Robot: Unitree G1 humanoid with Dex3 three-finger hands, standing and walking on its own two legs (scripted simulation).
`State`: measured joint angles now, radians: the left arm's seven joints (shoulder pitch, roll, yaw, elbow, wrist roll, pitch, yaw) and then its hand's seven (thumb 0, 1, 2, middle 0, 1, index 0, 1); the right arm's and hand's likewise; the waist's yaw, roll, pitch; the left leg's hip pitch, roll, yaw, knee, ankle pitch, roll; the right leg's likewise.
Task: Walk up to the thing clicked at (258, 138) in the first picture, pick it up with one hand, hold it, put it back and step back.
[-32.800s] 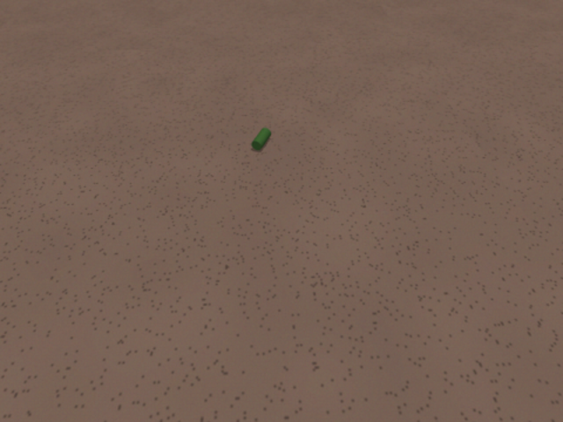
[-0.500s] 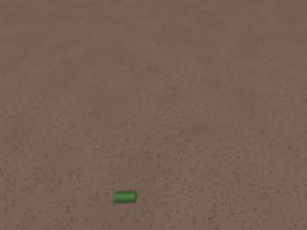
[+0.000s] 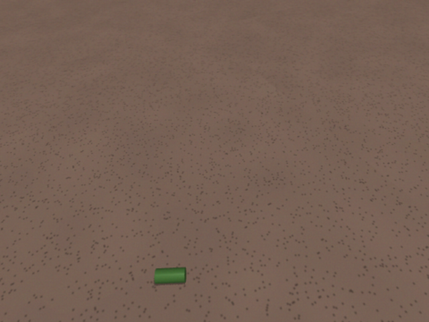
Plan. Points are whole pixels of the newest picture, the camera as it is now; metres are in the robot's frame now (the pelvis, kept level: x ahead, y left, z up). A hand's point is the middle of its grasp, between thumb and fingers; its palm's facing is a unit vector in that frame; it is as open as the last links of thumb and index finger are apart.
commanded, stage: stand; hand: left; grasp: from above
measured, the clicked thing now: (170, 275) +0.44 +0.25 -0.75
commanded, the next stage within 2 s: step back in 1.26 s
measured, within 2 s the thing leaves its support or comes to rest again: neither
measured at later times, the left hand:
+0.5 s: hand out of the picture +0.08 +0.24 -0.16, palm faces +0.01 -0.94 -0.34, open 7.4 cm
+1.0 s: hand out of the picture +0.09 +0.23 -0.16, palm faces +0.00 -0.94 -0.34, open 7.4 cm
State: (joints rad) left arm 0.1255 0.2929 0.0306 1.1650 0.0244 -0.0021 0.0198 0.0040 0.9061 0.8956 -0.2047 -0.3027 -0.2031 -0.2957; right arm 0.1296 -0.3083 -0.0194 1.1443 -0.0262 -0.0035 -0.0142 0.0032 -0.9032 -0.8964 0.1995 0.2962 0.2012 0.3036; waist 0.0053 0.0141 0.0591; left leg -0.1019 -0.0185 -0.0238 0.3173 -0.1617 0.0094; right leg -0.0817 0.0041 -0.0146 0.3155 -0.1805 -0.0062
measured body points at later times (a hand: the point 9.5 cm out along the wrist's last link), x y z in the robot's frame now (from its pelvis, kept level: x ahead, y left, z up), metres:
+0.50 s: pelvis +0.01 -0.01 +0.00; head +0.02 -0.01 +0.45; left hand +0.08 +0.29 -0.13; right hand +0.08 -0.30 -0.14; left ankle +0.01 +0.11 -0.75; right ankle +0.00 -0.11 -0.75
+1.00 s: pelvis +0.01 -0.01 +0.00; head +0.02 -0.02 +0.45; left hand +0.09 +0.28 -0.13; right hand +0.08 -0.31 -0.14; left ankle +0.01 +0.11 -0.75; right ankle +0.00 -0.11 -0.75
